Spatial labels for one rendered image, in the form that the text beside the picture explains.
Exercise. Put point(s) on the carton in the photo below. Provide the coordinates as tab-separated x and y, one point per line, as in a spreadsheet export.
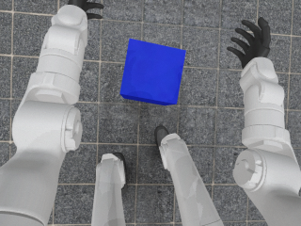
152	73

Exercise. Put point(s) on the right robot thigh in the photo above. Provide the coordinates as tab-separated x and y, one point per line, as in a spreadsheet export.
195	204

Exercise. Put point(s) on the robot left hand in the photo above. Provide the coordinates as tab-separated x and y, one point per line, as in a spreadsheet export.
85	6

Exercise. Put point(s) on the robot right shin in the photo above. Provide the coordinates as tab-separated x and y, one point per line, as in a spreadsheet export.
171	136

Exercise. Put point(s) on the left robot forearm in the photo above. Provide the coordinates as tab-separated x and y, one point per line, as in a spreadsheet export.
56	79

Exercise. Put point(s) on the robot right hand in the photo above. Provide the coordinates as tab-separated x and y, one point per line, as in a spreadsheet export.
259	44

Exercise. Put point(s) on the right robot forearm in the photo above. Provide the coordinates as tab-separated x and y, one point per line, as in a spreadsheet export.
264	109

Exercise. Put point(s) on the robot left upper arm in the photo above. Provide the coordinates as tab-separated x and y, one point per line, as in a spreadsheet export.
43	132

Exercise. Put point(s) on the robot right upper arm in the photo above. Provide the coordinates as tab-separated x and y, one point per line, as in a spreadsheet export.
272	182

